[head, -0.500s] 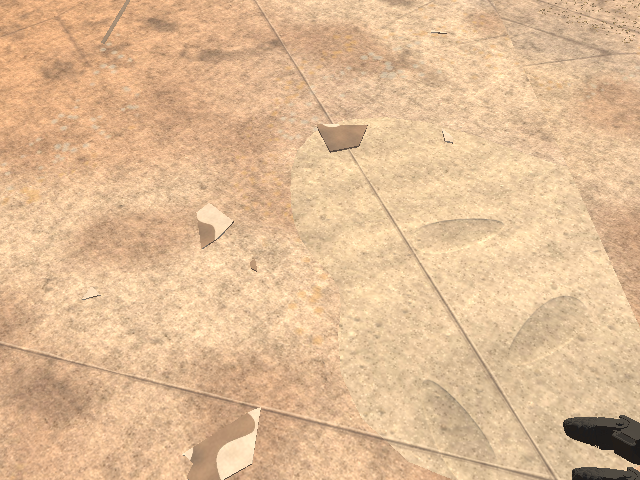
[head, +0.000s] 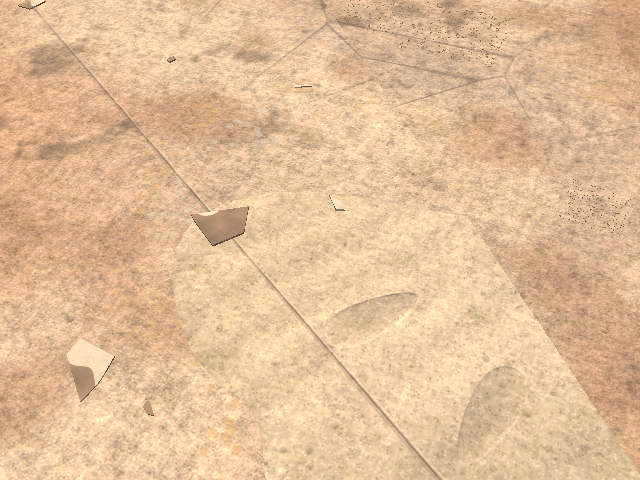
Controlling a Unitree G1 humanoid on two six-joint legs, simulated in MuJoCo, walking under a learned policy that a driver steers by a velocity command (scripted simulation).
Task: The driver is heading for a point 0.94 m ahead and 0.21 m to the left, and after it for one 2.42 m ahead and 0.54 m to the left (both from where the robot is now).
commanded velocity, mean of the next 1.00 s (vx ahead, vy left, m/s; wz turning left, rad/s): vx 0.38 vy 0.00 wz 0.37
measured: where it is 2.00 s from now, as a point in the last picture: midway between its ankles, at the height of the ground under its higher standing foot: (210, 353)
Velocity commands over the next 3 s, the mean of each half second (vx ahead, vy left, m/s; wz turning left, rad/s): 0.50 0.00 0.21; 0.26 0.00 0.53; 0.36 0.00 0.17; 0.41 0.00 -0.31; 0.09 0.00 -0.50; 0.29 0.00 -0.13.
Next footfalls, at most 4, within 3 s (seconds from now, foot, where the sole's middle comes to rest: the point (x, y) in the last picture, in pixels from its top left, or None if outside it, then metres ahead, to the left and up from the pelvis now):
0.06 right None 0.17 -0.13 -0.78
0.62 left None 0.47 0.11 -0.78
1.06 right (331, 406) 0.64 -0.04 -0.78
1.50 left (191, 419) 0.65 0.27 -0.78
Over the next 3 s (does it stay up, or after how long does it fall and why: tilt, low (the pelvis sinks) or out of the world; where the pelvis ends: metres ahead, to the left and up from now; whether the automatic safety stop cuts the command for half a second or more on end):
stays up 1.02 0.29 0.00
